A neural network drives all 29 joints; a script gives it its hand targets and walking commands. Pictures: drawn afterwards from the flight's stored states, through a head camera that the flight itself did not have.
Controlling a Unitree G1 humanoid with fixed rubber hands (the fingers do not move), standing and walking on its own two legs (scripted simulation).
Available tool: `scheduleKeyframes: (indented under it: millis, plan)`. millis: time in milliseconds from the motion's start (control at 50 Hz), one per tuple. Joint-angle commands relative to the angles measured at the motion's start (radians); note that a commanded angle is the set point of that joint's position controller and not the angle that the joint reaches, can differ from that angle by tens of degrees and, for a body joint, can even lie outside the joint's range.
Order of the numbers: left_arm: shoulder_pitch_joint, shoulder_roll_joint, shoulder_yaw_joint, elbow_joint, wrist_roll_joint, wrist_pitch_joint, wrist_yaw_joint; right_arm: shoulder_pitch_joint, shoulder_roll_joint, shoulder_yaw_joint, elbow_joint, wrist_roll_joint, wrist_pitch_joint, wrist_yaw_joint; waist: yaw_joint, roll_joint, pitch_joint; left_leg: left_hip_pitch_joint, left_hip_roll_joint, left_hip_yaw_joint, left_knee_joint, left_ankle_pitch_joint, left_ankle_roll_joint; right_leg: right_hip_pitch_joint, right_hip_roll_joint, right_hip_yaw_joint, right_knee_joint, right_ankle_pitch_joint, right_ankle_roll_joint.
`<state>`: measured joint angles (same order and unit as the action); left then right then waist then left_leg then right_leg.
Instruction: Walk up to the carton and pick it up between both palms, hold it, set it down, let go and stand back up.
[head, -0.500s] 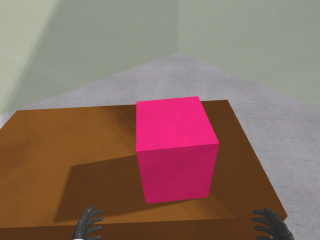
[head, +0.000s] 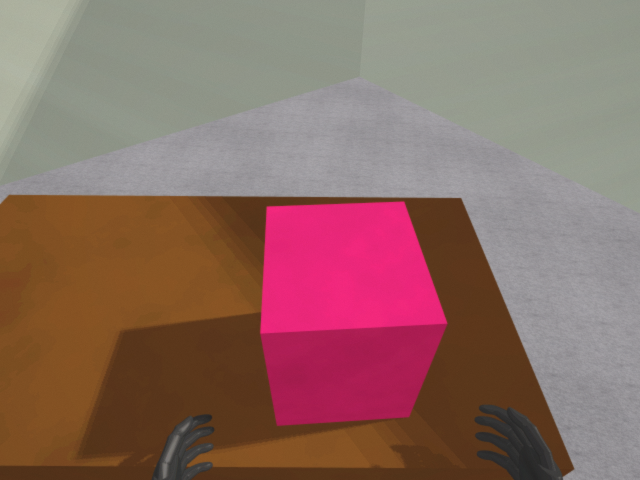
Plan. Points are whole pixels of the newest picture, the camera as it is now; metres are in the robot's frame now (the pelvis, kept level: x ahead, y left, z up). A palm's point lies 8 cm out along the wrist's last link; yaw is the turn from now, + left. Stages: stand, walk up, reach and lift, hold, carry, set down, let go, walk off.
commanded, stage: reach and lift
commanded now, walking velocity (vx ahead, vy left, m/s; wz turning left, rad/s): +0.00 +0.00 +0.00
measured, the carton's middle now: (339, 314) +0.37 -0.01 -0.01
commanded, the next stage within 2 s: none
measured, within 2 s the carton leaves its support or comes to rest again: neither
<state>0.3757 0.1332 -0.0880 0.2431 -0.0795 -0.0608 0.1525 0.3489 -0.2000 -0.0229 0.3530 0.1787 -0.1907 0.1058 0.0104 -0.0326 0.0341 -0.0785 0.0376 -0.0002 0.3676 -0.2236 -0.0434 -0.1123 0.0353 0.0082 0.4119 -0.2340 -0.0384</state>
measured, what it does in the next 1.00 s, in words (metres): stands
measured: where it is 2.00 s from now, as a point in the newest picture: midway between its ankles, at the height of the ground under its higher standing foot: outside the picture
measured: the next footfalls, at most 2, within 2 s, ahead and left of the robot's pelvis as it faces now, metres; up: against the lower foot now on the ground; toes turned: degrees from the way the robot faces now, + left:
none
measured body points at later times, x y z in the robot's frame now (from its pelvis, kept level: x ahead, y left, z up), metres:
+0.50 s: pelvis +0.02 +0.01 +0.00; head -0.01 +0.02 +0.45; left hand +0.21 +0.19 -0.01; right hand +0.20 -0.21 +0.00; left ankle -0.01 +0.15 -0.74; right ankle +0.00 -0.09 -0.74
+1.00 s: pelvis +0.00 +0.01 +0.01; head +0.03 +0.00 +0.45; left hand +0.29 +0.19 +0.06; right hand +0.28 -0.23 +0.05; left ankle -0.01 +0.15 -0.74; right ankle +0.00 -0.09 -0.74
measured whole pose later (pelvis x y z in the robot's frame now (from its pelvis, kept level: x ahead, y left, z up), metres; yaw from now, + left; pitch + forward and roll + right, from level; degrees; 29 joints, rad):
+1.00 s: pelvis +0.00 +0.01 +0.01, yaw -3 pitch -1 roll +0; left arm 0.05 0.12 0.00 -0.14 -0.16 0.39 0.16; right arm 0.05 -0.35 -0.03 0.08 0.33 0.10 0.00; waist 0.02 0.02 0.07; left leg -0.08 0.04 0.04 0.30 -0.19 -0.03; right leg -0.12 0.04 0.06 0.31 -0.17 -0.02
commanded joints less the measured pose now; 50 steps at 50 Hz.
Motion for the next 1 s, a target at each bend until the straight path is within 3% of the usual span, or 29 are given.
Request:
scheduleKeyframes:
  millis: [0,40,140,200,260,400,520,640,700,840,980]
  plan:
    - [-0.007,0.106,0.046,-0.23,-0.003,-0.179,-0.016,0.03,-0.12,-0.044,-0.196,0.021,-0.152,-0.057,-0.027,-0.026,-0.112,0.017,-0.058,0.034,-0.011,0.315,0.018,0.075,-0.049,0.058,-0.074,0.492,0.045]
    - [0.024,0.113,0.051,-0.233,-0.004,-0.214,-0.022,0.06,-0.111,-0.026,-0.18,0.034,-0.185,-0.063,-0.029,-0.012,-0.123,0.02,-0.062,0.028,-0.005,0.357,0.013,0.099,-0.053,0.062,-0.064,0.565,0.047]
    - [0.049,0.099,0.021,-0.258,-0.019,-0.284,-0.025,0.058,-0.109,0.012,-0.174,0.066,-0.262,-0.059,-0.021,0.018,-0.125,0.024,-0.062,0.013,0.004,0.397,-0.002,0.093,-0.044,0.056,-0.055,0.598,0.046]
    - [0.024,0.092,0.01,-0.22,-0.012,-0.281,-0.031,0.012,-0.112,0.015,-0.176,0.076,-0.27,-0.055,-0.02,0.032,-0.085,0.052,-0.06,0.009,0.001,0.392,-0.005,0.058,-0.036,0.055,-0.079,0.517,0.035]
    - [-0.006,0.086,0.011,-0.208,-0.015,-0.252,-0.032,-0.026,-0.131,0.012,-0.194,0.076,-0.249,-0.053,-0.013,0.01,-0.037,0.057,-0.056,0.008,-0.017,0.35,0.002,0.022,-0.026,0.052,-0.104,0.423,0.026]
    - [-0.166,0.079,0.017,-0.318,-0.022,-0.124,0.012,-0.161,-0.201,-0.027,-0.261,0.076,-0.119,-0.051,-0.002,0.007,0.005,0.054,-0.044,0.012,-0.067,0.267,0.001,-0.017,-0.01,0.048,-0.142,0.236,-0.002]
    - [-0.261,0.054,0.023,-0.457,-0.027,0.071,0.041,-0.266,-0.231,-0.066,-0.322,0.112,0.026,-0.06,0.003,0.043,-0.008,0.081,-0.035,0.015,-0.101,0.219,-0.002,-0.019,-0.005,0.048,-0.17,0.204,-0.013]
    - [-0.359,0.034,0.058,-0.515,-0.027,0.266,0.028,-0.345,-0.263,-0.082,-0.38,0.123,0.154,-0.079,0.008,0.019,-0.066,0.096,-0.037,0.025,-0.109,0.201,0.009,-0.014,-0.002,0.049,-0.179,0.21,-0.001]
    - [-0.397,0.031,0.079,-0.549,-0.038,0.318,0.02,-0.37,-0.282,-0.095,-0.425,0.127,0.192,-0.084,0.005,-0.007,-0.12,0.104,-0.035,0.025,-0.105,0.21,0.017,-0.005,0.001,0.047,-0.172,0.224,0.008]
    - [-0.542,0.057,0.116,-0.628,-0.067,0.371,0.019,-0.51,-0.327,-0.119,-0.504,0.143,0.221,-0.094,0.004,-0.007,-0.272,0.121,-0.037,0.024,-0.076,0.29,0.023,0.012,0.014,0.043,-0.138,0.319,0.019]
    - [-0.596,0.081,0.176,-0.629,-0.074,0.44,-0.003,-0.595,-0.363,-0.081,-0.521,0.18,0.258,-0.115,0.026,-0.036,-0.359,0.105,-0.049,0.025,-0.056,0.397,0.024,0.089,0.009,0.054,-0.101,0.524,0.04]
